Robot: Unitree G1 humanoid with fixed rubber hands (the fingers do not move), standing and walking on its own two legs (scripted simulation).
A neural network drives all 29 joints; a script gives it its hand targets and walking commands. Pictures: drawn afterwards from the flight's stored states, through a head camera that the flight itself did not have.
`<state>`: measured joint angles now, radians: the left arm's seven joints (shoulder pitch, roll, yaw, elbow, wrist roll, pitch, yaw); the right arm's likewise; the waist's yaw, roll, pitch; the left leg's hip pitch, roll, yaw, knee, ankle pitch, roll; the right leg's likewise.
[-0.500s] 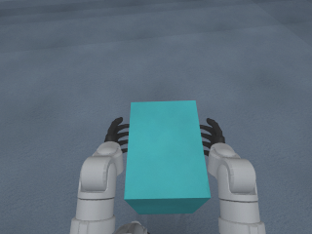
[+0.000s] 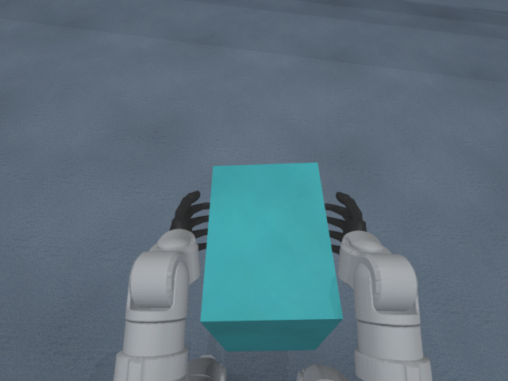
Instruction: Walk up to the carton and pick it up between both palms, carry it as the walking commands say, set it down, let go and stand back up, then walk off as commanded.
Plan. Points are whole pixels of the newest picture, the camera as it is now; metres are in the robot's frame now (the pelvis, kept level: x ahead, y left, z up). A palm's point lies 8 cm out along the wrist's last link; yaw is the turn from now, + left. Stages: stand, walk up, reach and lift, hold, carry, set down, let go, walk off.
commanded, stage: carry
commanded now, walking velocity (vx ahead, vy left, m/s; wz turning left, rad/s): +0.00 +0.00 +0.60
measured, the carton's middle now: (268, 265) +0.29 +0.00 +0.00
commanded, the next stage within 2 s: none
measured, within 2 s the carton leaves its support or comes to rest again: neither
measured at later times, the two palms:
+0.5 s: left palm (46, 252) +0.23 +0.27 +0.13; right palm (252, 231) +0.29 +0.03 +0.11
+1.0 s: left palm out of the picture +0.13 +0.43 +0.09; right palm (107, 269) +0.23 +0.21 +0.09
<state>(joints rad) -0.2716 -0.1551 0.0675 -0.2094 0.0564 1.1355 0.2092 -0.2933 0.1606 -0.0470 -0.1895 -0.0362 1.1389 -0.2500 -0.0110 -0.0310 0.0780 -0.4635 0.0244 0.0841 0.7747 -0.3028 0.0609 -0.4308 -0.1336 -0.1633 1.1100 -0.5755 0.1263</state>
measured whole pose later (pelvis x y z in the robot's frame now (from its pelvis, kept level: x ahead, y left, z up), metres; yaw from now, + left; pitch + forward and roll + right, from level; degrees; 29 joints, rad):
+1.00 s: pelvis -0.09 +0.19 +0.01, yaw +24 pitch +0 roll +0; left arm -0.29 -0.16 0.08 -0.26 0.06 1.12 0.22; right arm -0.31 0.17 -0.05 -0.23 -0.04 1.11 -0.23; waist -0.01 0.00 0.10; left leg -0.49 -0.08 0.03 0.72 -0.31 0.03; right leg -0.30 0.00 -0.19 0.64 -0.35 -0.05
